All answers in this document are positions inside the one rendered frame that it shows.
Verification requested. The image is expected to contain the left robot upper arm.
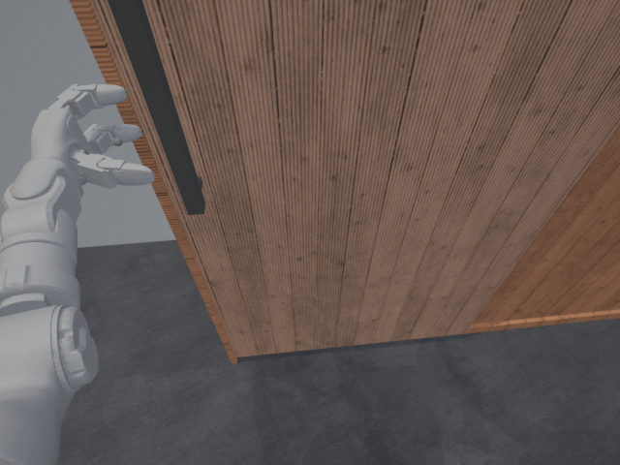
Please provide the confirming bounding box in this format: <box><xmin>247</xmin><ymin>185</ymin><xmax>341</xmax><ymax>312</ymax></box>
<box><xmin>0</xmin><ymin>304</ymin><xmax>98</xmax><ymax>465</ymax></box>

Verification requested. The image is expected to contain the left robot forearm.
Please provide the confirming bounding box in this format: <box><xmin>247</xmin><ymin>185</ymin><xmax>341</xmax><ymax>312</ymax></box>
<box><xmin>0</xmin><ymin>158</ymin><xmax>83</xmax><ymax>317</ymax></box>

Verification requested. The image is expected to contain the left robot hand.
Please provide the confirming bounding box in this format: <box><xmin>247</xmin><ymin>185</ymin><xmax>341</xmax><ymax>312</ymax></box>
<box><xmin>30</xmin><ymin>84</ymin><xmax>155</xmax><ymax>189</ymax></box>

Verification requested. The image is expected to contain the handle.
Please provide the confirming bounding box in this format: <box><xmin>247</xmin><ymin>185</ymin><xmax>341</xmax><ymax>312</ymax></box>
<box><xmin>108</xmin><ymin>0</ymin><xmax>205</xmax><ymax>215</ymax></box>

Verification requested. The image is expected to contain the wardrobe door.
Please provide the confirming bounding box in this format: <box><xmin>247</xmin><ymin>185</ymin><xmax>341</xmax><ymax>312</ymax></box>
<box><xmin>90</xmin><ymin>0</ymin><xmax>620</xmax><ymax>357</ymax></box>
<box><xmin>473</xmin><ymin>125</ymin><xmax>620</xmax><ymax>324</ymax></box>

